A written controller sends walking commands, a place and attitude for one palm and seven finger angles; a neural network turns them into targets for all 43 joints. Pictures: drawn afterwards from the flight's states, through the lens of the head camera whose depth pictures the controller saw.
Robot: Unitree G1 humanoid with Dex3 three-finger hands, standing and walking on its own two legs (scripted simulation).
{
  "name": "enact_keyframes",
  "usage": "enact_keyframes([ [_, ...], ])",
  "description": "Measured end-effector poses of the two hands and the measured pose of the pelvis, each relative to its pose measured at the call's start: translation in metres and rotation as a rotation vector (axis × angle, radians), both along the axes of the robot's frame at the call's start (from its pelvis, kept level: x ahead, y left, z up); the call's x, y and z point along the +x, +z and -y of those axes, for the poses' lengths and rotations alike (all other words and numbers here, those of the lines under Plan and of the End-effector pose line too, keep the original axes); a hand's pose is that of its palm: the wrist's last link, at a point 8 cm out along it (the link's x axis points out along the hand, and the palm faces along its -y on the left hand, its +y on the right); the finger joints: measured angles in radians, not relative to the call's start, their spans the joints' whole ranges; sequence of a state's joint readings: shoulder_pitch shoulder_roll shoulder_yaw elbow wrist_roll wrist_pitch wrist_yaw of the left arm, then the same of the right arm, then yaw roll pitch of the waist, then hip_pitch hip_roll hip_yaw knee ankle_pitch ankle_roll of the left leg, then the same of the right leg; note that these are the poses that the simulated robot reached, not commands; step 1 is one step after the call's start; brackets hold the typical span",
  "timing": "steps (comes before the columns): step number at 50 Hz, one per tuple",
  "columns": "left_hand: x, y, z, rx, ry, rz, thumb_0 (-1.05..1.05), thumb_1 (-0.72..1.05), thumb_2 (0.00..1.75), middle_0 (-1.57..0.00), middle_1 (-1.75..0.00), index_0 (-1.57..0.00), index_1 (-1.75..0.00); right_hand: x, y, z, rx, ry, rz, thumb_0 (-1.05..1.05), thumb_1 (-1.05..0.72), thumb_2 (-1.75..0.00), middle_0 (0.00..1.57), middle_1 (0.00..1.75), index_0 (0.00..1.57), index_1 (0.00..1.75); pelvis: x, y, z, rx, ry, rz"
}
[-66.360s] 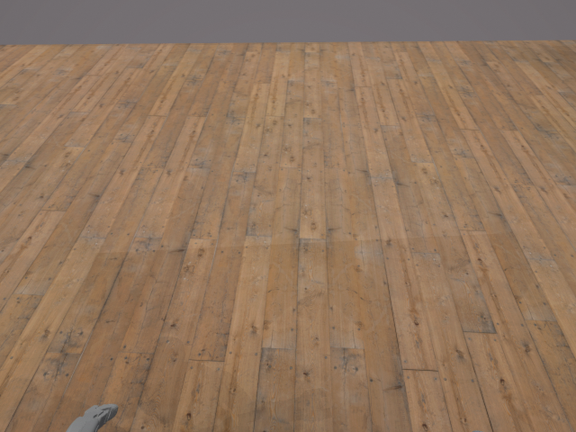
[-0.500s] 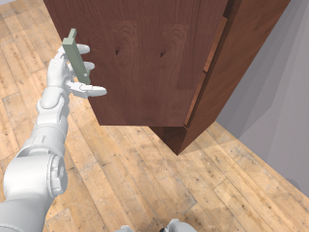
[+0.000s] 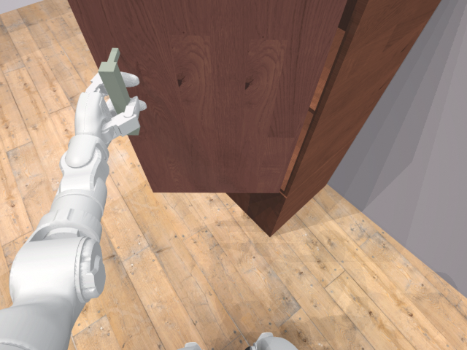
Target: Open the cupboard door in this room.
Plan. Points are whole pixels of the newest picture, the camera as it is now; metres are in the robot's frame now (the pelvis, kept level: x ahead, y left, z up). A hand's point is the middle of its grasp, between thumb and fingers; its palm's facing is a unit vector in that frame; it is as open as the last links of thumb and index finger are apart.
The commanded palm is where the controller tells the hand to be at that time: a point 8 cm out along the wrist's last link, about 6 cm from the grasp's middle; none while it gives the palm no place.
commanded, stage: pull the door open along its arc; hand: left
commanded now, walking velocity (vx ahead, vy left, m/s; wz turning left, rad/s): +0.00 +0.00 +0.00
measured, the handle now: (124, 94) +0.54 +0.17 +0.10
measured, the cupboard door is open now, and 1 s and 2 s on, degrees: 48 85 91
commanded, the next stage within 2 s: open thumb and fingers to let go in 1.12 s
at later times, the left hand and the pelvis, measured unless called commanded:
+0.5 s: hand (133, 152) +0.41 +0.14 +0.10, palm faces -0.09 -1.00 -0.01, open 6.1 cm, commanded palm +0.35 +0.20 +0.10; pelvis +0.01 +0.00 +0.01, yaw -2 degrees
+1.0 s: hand (189, 223) +0.29 +0.05 +0.11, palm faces +0.36 -0.93 -0.01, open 6.2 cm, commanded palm +0.22 +0.11 +0.10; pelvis +0.01 -0.04 +0.02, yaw +1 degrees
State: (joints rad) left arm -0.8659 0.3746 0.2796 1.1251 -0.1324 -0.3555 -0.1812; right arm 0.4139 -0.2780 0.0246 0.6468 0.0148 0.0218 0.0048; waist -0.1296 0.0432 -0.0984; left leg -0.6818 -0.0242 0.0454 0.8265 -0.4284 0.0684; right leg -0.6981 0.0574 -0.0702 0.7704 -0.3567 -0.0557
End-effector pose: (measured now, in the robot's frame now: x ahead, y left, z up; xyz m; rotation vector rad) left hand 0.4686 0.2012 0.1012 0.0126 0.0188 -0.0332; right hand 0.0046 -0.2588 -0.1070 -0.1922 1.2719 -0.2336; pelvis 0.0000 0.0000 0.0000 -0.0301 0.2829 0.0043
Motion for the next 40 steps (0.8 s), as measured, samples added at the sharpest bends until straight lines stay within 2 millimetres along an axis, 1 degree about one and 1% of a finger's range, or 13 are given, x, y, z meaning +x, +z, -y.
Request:
enact_keyframes([
  [12, -0.005, 0.000, 0.000, 0.004, -0.004, 0.004, 0.00, 0.73, 0.79, -0.35, -1.35, -0.34, -1.35, 0.002, 0.000, 0.000, 0.003, -0.005, 0.015, 0.00, -0.91, -0.90, 0.20, 0.30, 0.20, 0.30, 0.000, 0.001, 0.001, 0.004, -0.009, 0.005],
  [16, -0.015, -0.001, 0.000, 0.000, -0.013, 0.011, 0.00, 0.72, 0.77, -0.35, -1.35, -0.34, -1.35, 0.008, 0.002, 0.000, 0.012, -0.013, 0.042, 0.00, -0.91, -0.90, 0.20, 0.30, 0.20, 0.30, 0.002, 0.003, 0.001, 0.007, -0.020, 0.016],
  [20, -0.034, -0.002, 0.002, -0.003, -0.027, 0.025, 0.00, 0.71, 0.74, -0.36, -1.35, -0.34, -1.35, 0.022, 0.005, 0.000, 0.025, -0.012, 0.091, 0.01, -0.91, -0.90, 0.20, 0.30, 0.20, 0.30, 0.005, 0.006, 0.003, 0.010, -0.030, 0.034],
  [23, -0.055, -0.002, 0.005, -0.007, -0.043, 0.038, 0.00, 0.70, 0.73, -0.36, -1.35, -0.34, -1.35, 0.039, 0.009, -0.001, 0.036, -0.003, 0.148, 0.01, -0.91, -0.90, 0.20, 0.30, 0.20, 0.30, 0.007, 0.008, 0.004, 0.013, -0.036, 0.053],
  [27, -0.090, -0.003, 0.014, -0.015, -0.068, 0.050, 0.00, 0.69, 0.72, -0.36, -1.34, -0.33, -1.33, 0.070, 0.017, -0.002, 0.049, 0.020, 0.253, 0.01, -0.91, -0.90, 0.20, 0.30, 0.20, 0.30, 0.008, 0.012, 0.005, 0.016, -0.041, 0.083],
  [30, -0.119, -0.003, 0.027, -0.039, -0.016, 0.050, 0.01, 0.68, 0.72, -0.35, -1.34, -0.33, -1.31, 0.098, 0.023, -0.005, 0.064, 0.051, 0.339, 0.01, -0.91, -0.90, 0.20, 0.30, 0.20, 0.30, 0.008, 0.014, 0.005, 0.019, -0.043, 0.106],
  [35, -0.165, -0.002, 0.054, -0.074, 0.099, 0.036, 0.01, 0.66, 0.71, -0.35, -1.32, -0.35, -1.29, 0.144, 0.037, -0.016, 0.097, 0.121, 0.464, 0.01, -0.91, -0.90, 0.20, 0.30, 0.20, 0.30, 0.006, 0.016, 0.011, 0.030, -0.037, 0.144],
  [37, -0.179, -0.001, 0.064, -0.075, 0.141, 0.026, 0.02, 0.66, 0.71, -0.35, -1.32, -0.35, -1.29, 0.159, 0.042, -0.020, 0.107, 0.150, 0.499, 0.01, -0.91, -0.90, 0.20, 0.30, 0.20, 0.30, 0.004, 0.016, 0.015, 0.033, -0.031, 0.160],
  [40, -0.194, 0.000, 0.077, -0.073, 0.208, 0.008, 0.02, 0.65, 0.72, -0.34, -1.29, -0.36, -1.29, 0.176, 0.049, -0.025, 0.117, 0.187, 0.529, 0.01, -0.91, -0.90, 0.20, 0.30, 0.20, 0.30, 0.003, 0.017, 0.021, 0.037, -0.018, 0.184],
])
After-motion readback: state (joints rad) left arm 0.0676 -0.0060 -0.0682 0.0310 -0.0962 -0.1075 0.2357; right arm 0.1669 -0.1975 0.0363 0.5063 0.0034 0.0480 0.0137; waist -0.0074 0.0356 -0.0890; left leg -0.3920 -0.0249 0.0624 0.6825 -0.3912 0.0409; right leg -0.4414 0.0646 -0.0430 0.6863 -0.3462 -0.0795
